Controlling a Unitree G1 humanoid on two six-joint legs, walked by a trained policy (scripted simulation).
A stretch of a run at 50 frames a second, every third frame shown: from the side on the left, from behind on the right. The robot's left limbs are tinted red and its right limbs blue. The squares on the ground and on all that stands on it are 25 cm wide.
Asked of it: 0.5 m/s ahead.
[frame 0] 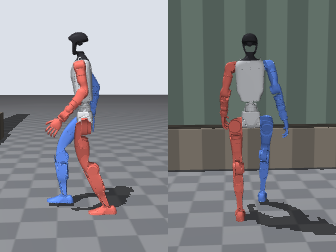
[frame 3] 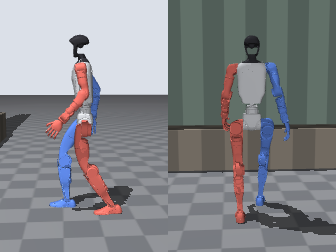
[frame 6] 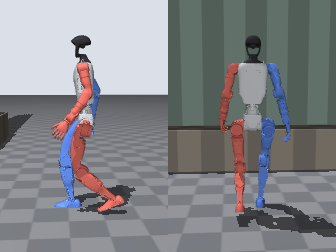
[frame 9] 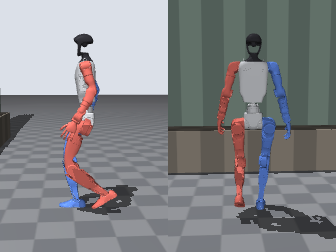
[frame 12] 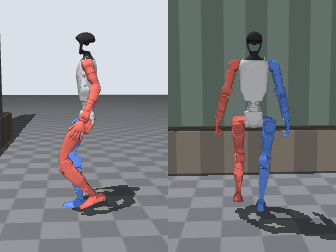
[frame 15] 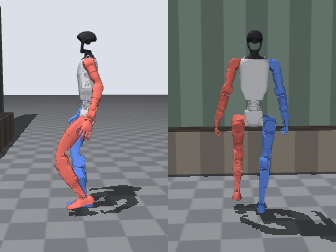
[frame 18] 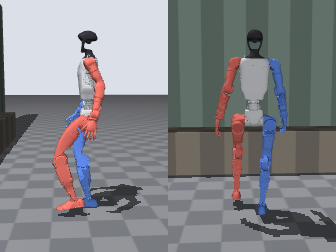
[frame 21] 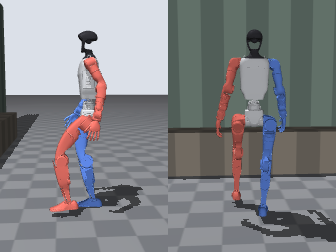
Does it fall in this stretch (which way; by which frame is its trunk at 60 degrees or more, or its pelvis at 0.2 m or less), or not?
no
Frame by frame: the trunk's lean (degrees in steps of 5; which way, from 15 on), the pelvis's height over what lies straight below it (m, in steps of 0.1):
0: 5, 0.8
3: 5, 0.8
6: 5, 0.7
9: 5, 0.8
12: 0, 0.8
15: 0, 0.8
18: 0, 0.8
21: 0, 0.8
